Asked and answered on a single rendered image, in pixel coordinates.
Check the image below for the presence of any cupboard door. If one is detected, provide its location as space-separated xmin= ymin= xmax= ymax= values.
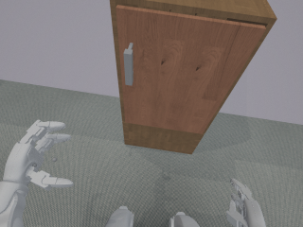
xmin=116 ymin=5 xmax=266 ymax=134

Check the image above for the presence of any robot right shin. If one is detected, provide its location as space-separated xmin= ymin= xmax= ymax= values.
xmin=175 ymin=212 xmax=185 ymax=216

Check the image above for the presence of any robot left thigh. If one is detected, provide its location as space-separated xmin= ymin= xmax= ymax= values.
xmin=104 ymin=209 xmax=134 ymax=227

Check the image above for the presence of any robot right hand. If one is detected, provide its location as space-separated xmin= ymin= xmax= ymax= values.
xmin=226 ymin=178 xmax=266 ymax=227

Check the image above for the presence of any robot left hand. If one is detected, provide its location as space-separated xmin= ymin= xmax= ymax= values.
xmin=3 ymin=119 xmax=74 ymax=191

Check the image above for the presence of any left robot forearm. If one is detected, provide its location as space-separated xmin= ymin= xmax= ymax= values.
xmin=0 ymin=180 xmax=29 ymax=227

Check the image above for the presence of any handle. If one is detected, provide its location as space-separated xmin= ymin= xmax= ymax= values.
xmin=123 ymin=43 xmax=134 ymax=86

